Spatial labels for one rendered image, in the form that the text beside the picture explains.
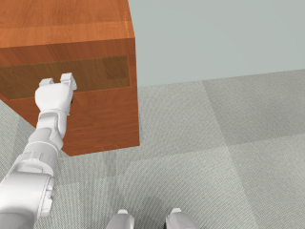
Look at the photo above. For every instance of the robot left forearm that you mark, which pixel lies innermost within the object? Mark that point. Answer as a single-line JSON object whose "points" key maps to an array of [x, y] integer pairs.
{"points": [[43, 146]]}

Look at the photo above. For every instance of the robot left upper arm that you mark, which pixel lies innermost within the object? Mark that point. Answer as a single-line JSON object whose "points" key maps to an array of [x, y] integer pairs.
{"points": [[25, 197]]}

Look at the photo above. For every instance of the drawer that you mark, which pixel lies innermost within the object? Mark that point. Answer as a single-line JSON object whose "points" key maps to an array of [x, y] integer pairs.
{"points": [[90, 74]]}

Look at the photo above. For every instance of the cabinet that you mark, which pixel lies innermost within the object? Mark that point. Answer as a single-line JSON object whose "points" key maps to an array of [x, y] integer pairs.
{"points": [[36, 31]]}

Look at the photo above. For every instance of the robot thigh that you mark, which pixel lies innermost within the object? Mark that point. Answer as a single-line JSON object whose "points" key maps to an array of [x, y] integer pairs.
{"points": [[121, 221], [180, 220]]}

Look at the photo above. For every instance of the left robot hand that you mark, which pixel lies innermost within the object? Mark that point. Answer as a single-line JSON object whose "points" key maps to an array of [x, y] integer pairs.
{"points": [[56, 96]]}

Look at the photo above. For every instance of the robot left thigh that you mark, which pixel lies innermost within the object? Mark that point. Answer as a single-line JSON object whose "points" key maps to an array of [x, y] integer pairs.
{"points": [[121, 221]]}

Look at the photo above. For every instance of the robot right thigh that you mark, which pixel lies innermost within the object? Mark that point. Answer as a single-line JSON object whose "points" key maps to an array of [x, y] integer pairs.
{"points": [[180, 220]]}

